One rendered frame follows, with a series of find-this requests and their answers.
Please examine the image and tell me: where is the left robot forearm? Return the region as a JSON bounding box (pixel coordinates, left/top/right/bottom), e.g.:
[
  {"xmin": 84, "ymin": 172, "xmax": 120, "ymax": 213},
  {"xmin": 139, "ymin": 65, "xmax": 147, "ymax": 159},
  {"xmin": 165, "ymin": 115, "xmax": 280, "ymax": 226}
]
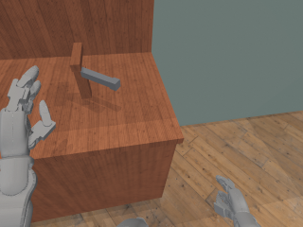
[{"xmin": 0, "ymin": 155, "xmax": 38, "ymax": 227}]

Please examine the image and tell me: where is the robot right hand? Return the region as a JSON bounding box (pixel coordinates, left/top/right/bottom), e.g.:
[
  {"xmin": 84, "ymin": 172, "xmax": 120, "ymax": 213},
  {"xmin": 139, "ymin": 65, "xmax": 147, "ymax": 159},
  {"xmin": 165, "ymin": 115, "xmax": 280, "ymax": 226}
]
[{"xmin": 213, "ymin": 175, "xmax": 250, "ymax": 220}]

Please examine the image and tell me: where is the tap lever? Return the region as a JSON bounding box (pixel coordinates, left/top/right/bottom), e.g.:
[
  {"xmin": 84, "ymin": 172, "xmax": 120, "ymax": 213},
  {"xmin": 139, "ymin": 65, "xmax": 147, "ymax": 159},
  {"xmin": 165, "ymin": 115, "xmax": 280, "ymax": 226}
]
[{"xmin": 80, "ymin": 67, "xmax": 121, "ymax": 91}]

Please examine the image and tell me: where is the counter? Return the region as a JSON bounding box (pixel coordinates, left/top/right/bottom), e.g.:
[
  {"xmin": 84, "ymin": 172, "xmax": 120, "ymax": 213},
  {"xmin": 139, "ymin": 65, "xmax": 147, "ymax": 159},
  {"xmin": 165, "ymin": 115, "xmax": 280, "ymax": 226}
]
[{"xmin": 0, "ymin": 0, "xmax": 185, "ymax": 223}]

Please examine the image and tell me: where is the right robot forearm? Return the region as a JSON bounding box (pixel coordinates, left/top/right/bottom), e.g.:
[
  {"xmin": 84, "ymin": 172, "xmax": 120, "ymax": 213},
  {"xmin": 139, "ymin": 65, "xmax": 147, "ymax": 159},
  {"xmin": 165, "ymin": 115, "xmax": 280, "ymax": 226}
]
[{"xmin": 233, "ymin": 212, "xmax": 261, "ymax": 227}]

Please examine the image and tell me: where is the robot left hand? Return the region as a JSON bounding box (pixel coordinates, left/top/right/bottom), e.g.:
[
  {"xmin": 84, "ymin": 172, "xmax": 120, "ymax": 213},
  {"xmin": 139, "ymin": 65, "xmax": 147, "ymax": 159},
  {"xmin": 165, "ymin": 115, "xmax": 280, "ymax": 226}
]
[{"xmin": 0, "ymin": 65, "xmax": 56, "ymax": 159}]

